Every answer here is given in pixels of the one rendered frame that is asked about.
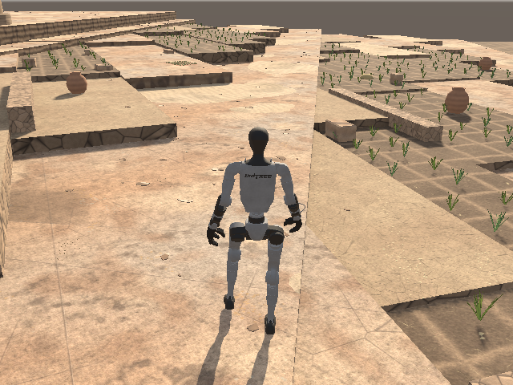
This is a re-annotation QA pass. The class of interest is robot left upper arm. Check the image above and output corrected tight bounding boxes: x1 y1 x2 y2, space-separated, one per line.
219 161 241 207

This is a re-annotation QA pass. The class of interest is robot right forearm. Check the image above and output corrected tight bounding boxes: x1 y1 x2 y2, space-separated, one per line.
288 193 301 221

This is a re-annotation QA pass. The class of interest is robot right thigh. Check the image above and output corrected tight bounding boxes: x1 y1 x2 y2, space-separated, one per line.
265 225 285 286

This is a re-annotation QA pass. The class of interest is robot right hand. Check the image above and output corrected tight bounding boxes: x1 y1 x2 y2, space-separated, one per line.
284 217 302 233

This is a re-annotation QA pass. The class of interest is robot left forearm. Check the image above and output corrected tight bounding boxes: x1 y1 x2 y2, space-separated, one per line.
208 194 227 229

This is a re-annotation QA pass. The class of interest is right robot foot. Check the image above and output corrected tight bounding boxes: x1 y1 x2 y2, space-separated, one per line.
265 314 276 334

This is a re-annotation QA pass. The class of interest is robot left hand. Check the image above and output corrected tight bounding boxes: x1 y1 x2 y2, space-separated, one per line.
207 227 225 246

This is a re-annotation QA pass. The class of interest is robot right upper arm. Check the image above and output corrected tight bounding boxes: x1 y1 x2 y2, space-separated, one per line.
274 162 296 205

